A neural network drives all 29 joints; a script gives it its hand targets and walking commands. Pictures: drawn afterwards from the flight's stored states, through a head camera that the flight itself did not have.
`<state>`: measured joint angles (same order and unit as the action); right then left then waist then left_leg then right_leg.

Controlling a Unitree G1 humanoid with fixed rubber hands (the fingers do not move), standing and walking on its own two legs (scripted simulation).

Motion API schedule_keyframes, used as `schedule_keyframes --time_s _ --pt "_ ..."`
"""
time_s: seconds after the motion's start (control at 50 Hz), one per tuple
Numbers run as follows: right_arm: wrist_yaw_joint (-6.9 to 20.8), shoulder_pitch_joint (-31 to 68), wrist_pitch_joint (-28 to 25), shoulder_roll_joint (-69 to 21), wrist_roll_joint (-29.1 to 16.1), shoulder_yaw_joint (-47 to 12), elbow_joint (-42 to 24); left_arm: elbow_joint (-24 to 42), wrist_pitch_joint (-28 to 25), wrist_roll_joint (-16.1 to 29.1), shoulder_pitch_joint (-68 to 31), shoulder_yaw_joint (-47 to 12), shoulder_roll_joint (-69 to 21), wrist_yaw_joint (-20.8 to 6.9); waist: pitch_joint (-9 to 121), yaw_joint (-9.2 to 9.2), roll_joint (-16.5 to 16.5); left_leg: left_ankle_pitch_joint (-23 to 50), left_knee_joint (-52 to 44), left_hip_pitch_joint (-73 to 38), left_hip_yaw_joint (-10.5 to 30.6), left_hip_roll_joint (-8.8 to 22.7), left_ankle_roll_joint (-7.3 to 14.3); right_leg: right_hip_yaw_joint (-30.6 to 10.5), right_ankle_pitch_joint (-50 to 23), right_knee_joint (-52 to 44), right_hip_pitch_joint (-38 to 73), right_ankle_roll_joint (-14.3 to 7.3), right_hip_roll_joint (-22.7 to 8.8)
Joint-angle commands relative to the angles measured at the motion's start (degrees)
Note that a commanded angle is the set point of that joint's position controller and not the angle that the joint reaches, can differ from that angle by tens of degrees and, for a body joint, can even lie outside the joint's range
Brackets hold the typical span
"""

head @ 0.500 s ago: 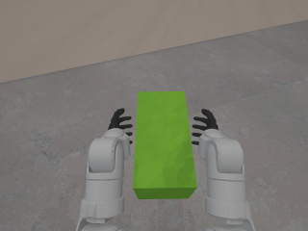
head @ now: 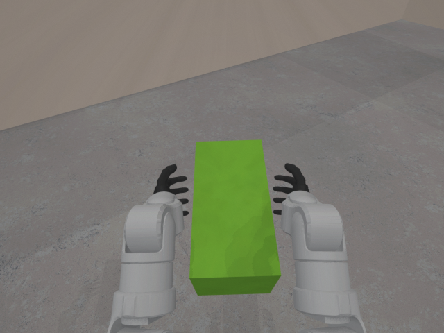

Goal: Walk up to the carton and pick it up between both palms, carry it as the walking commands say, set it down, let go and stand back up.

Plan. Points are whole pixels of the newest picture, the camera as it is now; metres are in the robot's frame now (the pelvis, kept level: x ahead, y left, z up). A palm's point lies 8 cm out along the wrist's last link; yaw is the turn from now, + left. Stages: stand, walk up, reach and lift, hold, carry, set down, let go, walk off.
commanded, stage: carry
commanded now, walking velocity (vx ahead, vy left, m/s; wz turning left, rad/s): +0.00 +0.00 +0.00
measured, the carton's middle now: (231, 214) +0.37 +0.02 +0.02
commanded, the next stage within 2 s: none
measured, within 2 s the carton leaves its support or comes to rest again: neither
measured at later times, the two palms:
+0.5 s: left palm (183, 228) +0.26 +0.09 +0.12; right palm (330, 234) +0.26 -0.13 +0.12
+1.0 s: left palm (132, 229) +0.26 +0.17 +0.11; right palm (273, 229) +0.27 -0.05 +0.11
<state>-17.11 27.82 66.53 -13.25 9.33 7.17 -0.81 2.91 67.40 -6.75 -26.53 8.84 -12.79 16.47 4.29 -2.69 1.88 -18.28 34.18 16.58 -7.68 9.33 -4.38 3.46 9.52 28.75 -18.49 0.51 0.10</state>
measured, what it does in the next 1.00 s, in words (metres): shifts its weight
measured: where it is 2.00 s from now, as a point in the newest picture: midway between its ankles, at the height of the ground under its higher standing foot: outside the picture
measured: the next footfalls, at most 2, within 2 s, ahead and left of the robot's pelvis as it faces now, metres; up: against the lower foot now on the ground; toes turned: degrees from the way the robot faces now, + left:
none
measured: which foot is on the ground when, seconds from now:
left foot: down 0.00-1.00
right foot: down 0.00-1.00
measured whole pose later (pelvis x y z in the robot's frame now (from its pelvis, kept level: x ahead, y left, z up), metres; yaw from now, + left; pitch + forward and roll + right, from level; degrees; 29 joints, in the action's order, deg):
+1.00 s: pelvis -0.04 +0.05 +0.00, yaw +1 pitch +3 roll +1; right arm -16.9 26.3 65.9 -12.7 9.2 5.8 0.7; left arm 1.9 67.2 -7.0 -25.4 8.0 -12.3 16.2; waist 5.9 -1.3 -1.8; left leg -14.6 30.8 19.3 -10.9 -0.9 3.6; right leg 2.1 7.9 30.7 -25.3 4.3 -8.3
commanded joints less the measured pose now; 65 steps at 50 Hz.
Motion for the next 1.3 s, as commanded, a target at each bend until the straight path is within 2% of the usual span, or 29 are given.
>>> schedule_keyframes --time_s 0.0,0.04,0.08,0.1,0.12,0.14,0.16,0.24,0.32,0.42,0.54,0.6,0.78,0.86,0.92,0.96,1.04,1.2,1.28 --pt "11.1 16.8 0.6 -58.8 -16.1 -21.6 -3.3 0.6 0.2 18.0 -18.3 -24.3 -57.8 -12.9 17.7 2.86 -13.3 -7.7 4.5 -1.4 0.3 -2.0 -2.3 -15.6 -36.2 -4.9 11.5 -4.3 -16.8" --pt "11.6 20.1 0.9 -60.8 -17.8 -22.8 -3.6 1.8 0.0 17.2 -20.0 -23.8 -58.3 -12.6 16.8 2.42 -9.1 -4.2 1.9 -0.8 0.9 -3.0 -1.2 -14.5 -24.3 -7.2 10.5 -4.4 -15.6" --pt "12.2 21.2 0.9 -62.3 -19.3 -24.2 -3.5 1.7 -0.5 15.9 -19.0 -22.1 -58.3 -12.2 18.2 2.5 -10.4 4.6 -4.7 -3.7 1.5 -1.9 -0.4 -11.7 -22.8 -6.1 10.9 -3.1 -14.1" --pt "12.4 21.6 0.8 -62.9 -20.0 -24.6 -3.5 1.4 -0.7 15.3 -18.5 -21.5 -58.4 -12.0 19.4 2.58 -9.9 8.9 -7.6 -6.9 2.0 -1.0 -0.3 -10.3 -22.8 -4.9 10.3 -2.7 -13.4" --pt "12.6 21.9 0.6 -63.3 -20.4 -24.8 -3.4 1.4 -0.9 14.8 -18.2 -21.1 -58.4 -11.8 20.5 2.44 -7.8 12.1 -8.4 -9.7 3.0 0.4 0.0 -9.2 -22.3 -3.7 9.1 -2.2 -12.6" --pt "12.7 21.8 0.2 -63.7 -20.3 -24.8 -3.4 2.6 -1.1 15.0 -18.9 -21.9 -58.9 -11.9 20.6 2.35 -3.5 12.2 -7.4 -9.7 3.9 1.2 0.5 -7.9 -20.4 -3.1 8.3 -1.5 -11.5" --pt "12.8 21.6 0.1 -63.8 -20.3 -24.8 -3.2 2.8 -1.2 14.9 -19.3 -22.0 -58.7 -11.8 20.5 2.2 -2.3 10.7 -7.8 -9.0 4.0 1.3 0.6 -8.0 -17.0 -3.3 8.1 -1.5 -11.0" --pt "12.7 21.8 0.1 -63.5 -19.8 -24.6 -2.9 2.3 -1.2 14.8 -20.0 -21.7 -58.0 -11.9 19.1 2.05 -5.2 4.2 -6.1 -7.3 2.9 0.1 0.3 -11.6 -5.8 -9.1 6.1 -2.4 -12.0" --pt "12.7 21.9 -0.2 -63.1 -19.1 -23.9 -2.2 1.1 -1.3 15.3 -20.5 -21.7 -58.4 -12.3 17.9 2.06 -5.8 2.2 -6.0 -7.0 3.2 -0.2 0.7 -13.0 4.4 -12.8 3.2 -2.2 -12.0" --pt "12.5 21.4 -0.6 -62.7 -18.2 -22.8 -1.2 0.2 -1.5 16.1 -21.5 -22.2 -58.9 -12.7 17.1 2.08 -4.9 1.7 -7.5 -6.3 4.2 0.6 1.4 -12.2 10.2 -13.6 1.0 -1.6 -11.1" --pt "12.7 20.8 -1.1 -62.2 -17.8 -23.0 -0.4 0.5 -1.9 16.1 -22.2 -22.4 -58.4 -13.0 16.7 1.9 -5.6 0.1 -8.7 -4.6 4.4 -1.2 2.5 -13.6 16.7 -14.9 0.4 -1.1 -12.6" --pt "12.7 20.6 -1.3 -61.6 -17.7 -23.1 -0.7 0.6 -1.8 16.1 -21.7 -22.6 -58.0 -12.9 16.4 1.7 -4.7 -1.1 -10.8 -3.0 5.8 -0.6 3.0 -12.2 16.3 -12.6 0.1 -0.6 -12.0" --pt "12.5 19.1 -1.8 -60.9 -17.3 -23.6 -0.9 2.1 -2.0 17.1 -22.2 -24.6 -57.8 -13.0 16.5 1.55 -1.4 -1.2 -13.8 -0.4 8.2 1.8 2.5 -8.3 7.7 -4.5 -1.3 1.3 -12.5" --pt "12.5 18.4 -2.1 -61.1 -17.5 -24.3 -1.7 3.3 -2.3 17.9 -22.7 -25.8 -58.2 -13.2 17.5 1.67 -0.5 3.5 -14.0 -1.8 7.5 2.2 3.0 -5.2 -1.6 -0.6 -0.6 1.8 -12.3" --pt "12.6 17.5 -2.2 -61.0 -17.6 -24.8 -2.5 4.1 -2.4 18.5 -22.4 -26.7 -58.5 -13.4 19.2 1.7 -0.5 10.0 -12.3 -3.4 6.1 1.9 3.4 -3.6 -8.8 2.0 0.7 1.9 -12.4" --pt "12.6 17.1 -2.2 -60.8 -17.8 -25.1 -3.0 4.4 -2.4 18.7 -22.0 -27.2 -58.5 -13.5 20.2 1.67 -0.7 14.6 -10.6 -4.4 5.4 1.6 3.7 -3.2 -10.9 3.0 1.1 2.0 -12.6" --pt "12.7 17.0 -2.1 -60.6 -18.1 -25.8 -3.8 5.0 -2.4 18.8 -21.5 -27.7 -58.4 -13.7 21.0 1.67 -1.4 17.9 -8.4 -5.0 4.9 1.0 4.0 -3.2 -11.7 3.8 1.1 2.1 -13.1" --pt "12.9 17.6 -1.9 -60.8 -18.6 -26.8 -5.0 5.7 -2.4 18.6 -20.9 -27.9 -58.5 -13.8 20.5 1.61 -1.2 16.5 -8.4 -4.5 6.0 1.4 4.8 -2.2 -9.1 4.8 0.2 2.5 -12.9" --pt "12.9 17.9 -1.8 -60.9 -18.6 -27.0 -5.2 5.6 -2.2 18.5 -20.8 -27.6 -58.4 -13.8 20.2 1.61 -2.2 14.7 -7.7 -3.6 5.6 0.8 4.7 -2.9 -9.0 3.8 0.5 2.2 -13.5"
